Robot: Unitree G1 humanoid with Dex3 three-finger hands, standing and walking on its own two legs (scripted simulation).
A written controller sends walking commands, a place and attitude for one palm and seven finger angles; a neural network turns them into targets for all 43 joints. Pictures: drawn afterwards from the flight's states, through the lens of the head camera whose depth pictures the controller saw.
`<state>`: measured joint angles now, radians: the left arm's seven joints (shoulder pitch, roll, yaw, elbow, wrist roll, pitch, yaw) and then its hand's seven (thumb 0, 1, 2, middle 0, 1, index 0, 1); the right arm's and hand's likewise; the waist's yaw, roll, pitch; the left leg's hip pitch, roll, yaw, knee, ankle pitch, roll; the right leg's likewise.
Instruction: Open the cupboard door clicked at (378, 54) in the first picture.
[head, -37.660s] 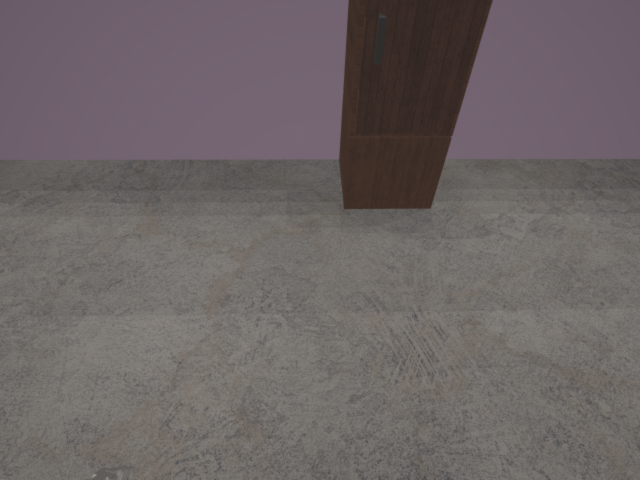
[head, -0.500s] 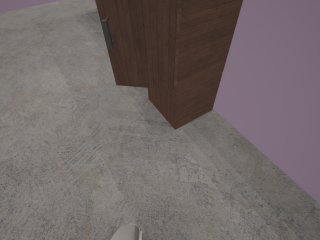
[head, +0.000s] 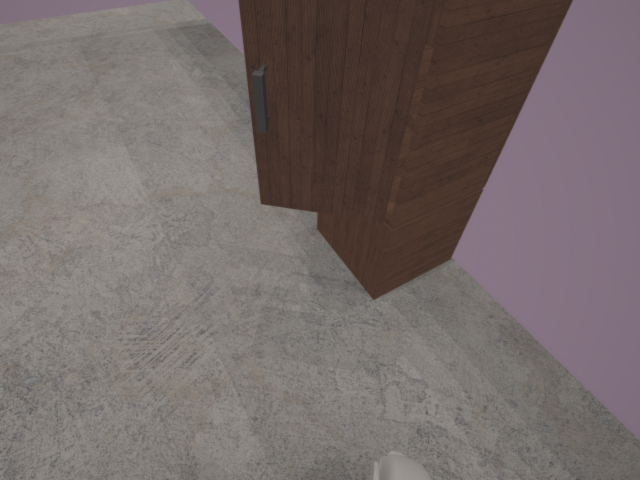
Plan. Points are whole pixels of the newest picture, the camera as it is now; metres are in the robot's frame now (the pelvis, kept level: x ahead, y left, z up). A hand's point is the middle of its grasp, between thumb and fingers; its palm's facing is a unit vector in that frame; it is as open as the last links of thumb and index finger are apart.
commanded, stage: take the last steps up to it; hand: left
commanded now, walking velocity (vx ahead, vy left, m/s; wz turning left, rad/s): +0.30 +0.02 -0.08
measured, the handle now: (263, 98) +0.87 +0.20 +0.01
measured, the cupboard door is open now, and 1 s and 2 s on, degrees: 49 49 49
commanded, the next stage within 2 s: come to a stop and stand still in 0.62 s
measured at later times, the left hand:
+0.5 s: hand (221, 429) +0.22 +0.17 -0.17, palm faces +0.06 -0.98 -0.20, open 7.1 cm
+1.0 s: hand (221, 343) +0.36 +0.20 -0.18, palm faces +0.01 -0.98 -0.20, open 7.3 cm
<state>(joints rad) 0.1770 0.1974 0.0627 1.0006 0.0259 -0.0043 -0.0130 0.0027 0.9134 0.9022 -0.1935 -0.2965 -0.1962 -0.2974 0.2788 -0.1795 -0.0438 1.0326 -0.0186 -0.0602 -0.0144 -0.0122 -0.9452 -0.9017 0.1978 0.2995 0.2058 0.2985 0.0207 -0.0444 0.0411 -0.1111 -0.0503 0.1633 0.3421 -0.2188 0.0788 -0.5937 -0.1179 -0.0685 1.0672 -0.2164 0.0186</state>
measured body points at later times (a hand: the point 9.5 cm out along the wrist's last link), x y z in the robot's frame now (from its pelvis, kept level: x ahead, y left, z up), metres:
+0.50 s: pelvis +0.17 -0.02 +0.00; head +0.20 -0.01 +0.45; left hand +0.22 +0.22 -0.16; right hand +0.17 -0.25 -0.15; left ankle +0.22 +0.11 -0.70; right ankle +0.17 -0.13 -0.74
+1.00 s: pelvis +0.29 +0.02 +0.00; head +0.32 +0.03 +0.44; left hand +0.36 +0.25 -0.16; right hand +0.31 -0.21 -0.16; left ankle +0.29 +0.11 -0.74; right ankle +0.30 -0.11 -0.72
